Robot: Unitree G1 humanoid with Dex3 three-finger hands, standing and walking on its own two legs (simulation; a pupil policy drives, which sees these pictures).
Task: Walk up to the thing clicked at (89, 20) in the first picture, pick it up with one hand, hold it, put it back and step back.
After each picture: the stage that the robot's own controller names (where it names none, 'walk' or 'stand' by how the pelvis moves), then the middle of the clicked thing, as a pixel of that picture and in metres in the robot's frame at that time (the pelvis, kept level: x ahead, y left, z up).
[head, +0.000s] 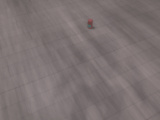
stand; (90, 23) +1.79 -0.05 -0.72
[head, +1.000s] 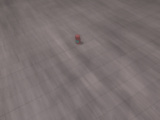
walk; (77, 39) +1.65 +0.27 -0.70
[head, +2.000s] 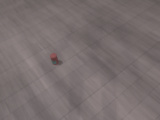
walk; (54, 59) +1.05 +0.40 -0.71
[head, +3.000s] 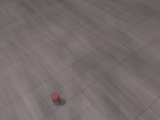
walk; (56, 98) +0.65 +0.33 -0.72
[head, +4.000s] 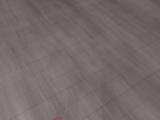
stand; out of the picture +0.43 +0.22 -0.71
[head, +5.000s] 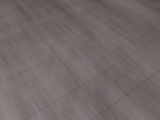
stand; out of the picture +0.36 +0.23 -0.72
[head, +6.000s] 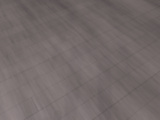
stand; out of the picture +0.36 +0.23 -0.73
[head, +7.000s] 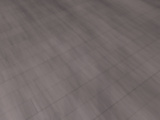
stand; out of the picture +0.36 +0.23 -0.73
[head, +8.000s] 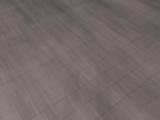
stand; out of the picture +0.34 +0.24 -0.73
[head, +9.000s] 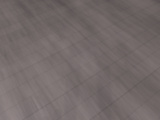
go down; out of the picture +0.35 +0.23 -0.72
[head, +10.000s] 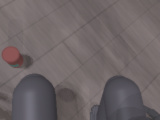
go down; (13, 57) +0.42 +0.28 -0.30
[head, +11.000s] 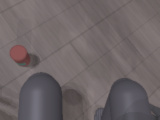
close in; (20, 56) +0.41 +0.28 -0.29
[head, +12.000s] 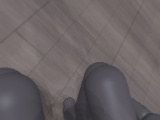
close in; out of the picture +0.39 +0.32 -0.21
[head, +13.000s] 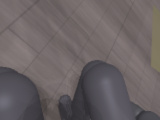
close; out of the picture +0.38 +0.31 -0.21
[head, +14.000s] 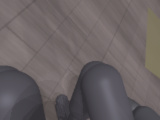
lift; out of the picture +0.37 +0.31 -0.22
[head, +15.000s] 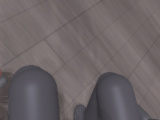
lift; out of the picture +0.30 +0.29 -0.17
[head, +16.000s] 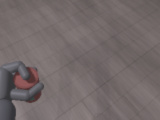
lift; (29, 86) +0.32 +0.19 +0.02
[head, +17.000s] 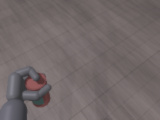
hold; (38, 90) +0.32 +0.17 -0.02
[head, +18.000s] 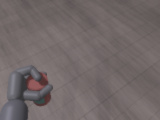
hold; (39, 90) +0.32 +0.17 +0.00
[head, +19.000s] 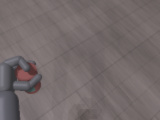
crouch; (29, 79) +0.36 +0.20 -0.06
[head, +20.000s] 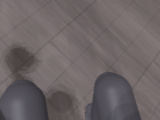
lower; out of the picture +0.46 +0.29 -0.11
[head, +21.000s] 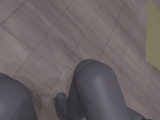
lower; out of the picture +0.40 +0.32 -0.22
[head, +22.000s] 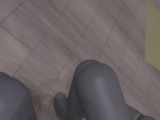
lower; out of the picture +0.40 +0.32 -0.22
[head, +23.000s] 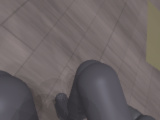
lower; out of the picture +0.39 +0.32 -0.22
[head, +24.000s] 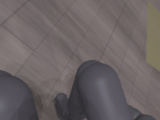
lower; out of the picture +0.39 +0.32 -0.22
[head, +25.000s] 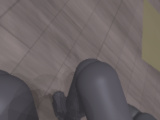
withdraw; out of the picture +0.38 +0.31 -0.22
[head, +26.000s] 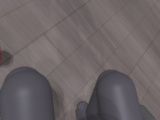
stand; out of the picture +0.39 +0.29 -0.25
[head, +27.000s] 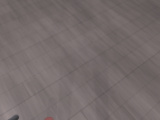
stand; out of the picture +0.36 +0.21 -0.62
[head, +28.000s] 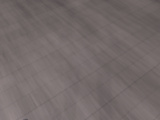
stand; out of the picture +0.38 +0.22 -0.67
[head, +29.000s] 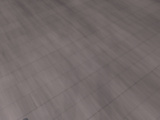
stand; out of the picture +0.36 +0.21 -0.67
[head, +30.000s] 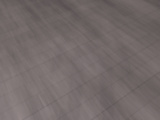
stand; out of the picture +0.39 +0.20 -0.72
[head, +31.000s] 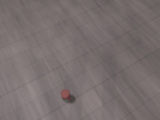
walk; (65, 95) +0.48 +0.17 -0.69
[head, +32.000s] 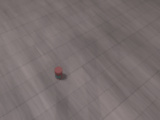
walk; (58, 73) +0.74 +0.17 -0.71
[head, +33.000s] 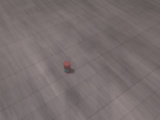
stand; (67, 67) +1.00 +0.22 -0.70
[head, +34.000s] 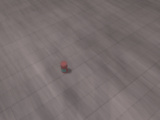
stand; (64, 67) +0.98 +0.24 -0.72
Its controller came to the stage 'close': yes
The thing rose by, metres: 0.71
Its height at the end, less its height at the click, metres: +0.00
